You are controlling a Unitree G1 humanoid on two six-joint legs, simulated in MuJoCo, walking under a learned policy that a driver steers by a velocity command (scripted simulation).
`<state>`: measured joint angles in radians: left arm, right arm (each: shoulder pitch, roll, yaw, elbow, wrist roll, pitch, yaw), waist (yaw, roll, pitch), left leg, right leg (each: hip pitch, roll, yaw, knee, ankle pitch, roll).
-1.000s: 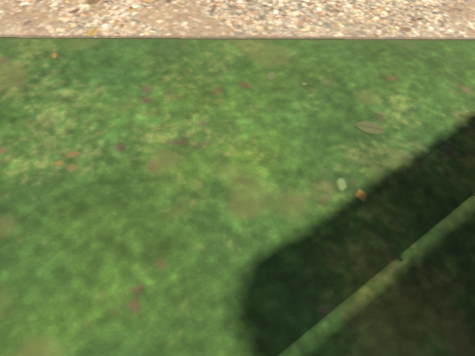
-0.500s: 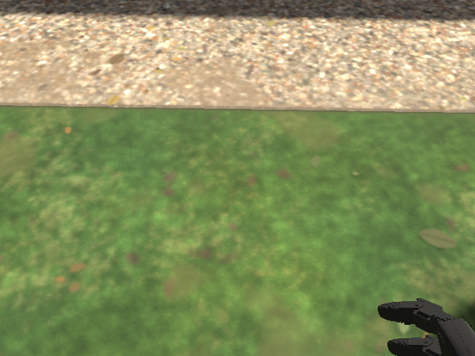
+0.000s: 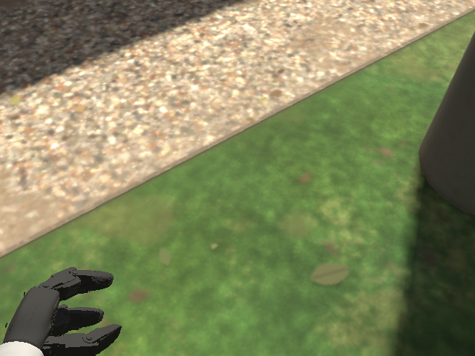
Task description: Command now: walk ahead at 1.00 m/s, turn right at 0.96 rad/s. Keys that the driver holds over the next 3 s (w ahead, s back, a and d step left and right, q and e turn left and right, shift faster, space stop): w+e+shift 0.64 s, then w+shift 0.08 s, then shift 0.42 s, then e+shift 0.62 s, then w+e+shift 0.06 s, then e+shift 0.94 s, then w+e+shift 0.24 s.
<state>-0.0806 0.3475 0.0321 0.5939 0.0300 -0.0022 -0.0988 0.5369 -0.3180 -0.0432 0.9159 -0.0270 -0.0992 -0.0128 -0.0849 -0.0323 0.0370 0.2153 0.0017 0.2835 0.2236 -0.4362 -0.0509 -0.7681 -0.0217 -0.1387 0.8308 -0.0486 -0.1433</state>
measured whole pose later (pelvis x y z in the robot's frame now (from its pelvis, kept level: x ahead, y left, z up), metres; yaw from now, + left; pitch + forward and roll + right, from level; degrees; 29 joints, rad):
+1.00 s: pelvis +0.79 -0.21 +0.01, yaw -48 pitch +1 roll +1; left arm 0.05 0.30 -0.01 0.70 0.00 -0.04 -0.02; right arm 0.30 -0.29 -0.01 0.78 0.01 -0.09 -0.01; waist -0.07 -0.01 0.08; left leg -0.29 0.03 -0.03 1.22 -0.52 -0.07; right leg -0.43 0.11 0.00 0.52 -0.11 -0.12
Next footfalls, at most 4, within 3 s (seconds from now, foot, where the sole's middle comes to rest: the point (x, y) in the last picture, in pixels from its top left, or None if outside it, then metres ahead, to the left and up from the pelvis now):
0.08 right None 0.26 -0.02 -0.75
0.48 left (208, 270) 0.70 0.06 -0.75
0.90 right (329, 218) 0.86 -0.34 -0.75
1.38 left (293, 170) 1.06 -0.26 -0.75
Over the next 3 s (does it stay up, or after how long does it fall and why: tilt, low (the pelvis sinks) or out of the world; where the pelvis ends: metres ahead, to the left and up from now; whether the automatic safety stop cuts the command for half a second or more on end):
stays up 0.81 -0.24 0.04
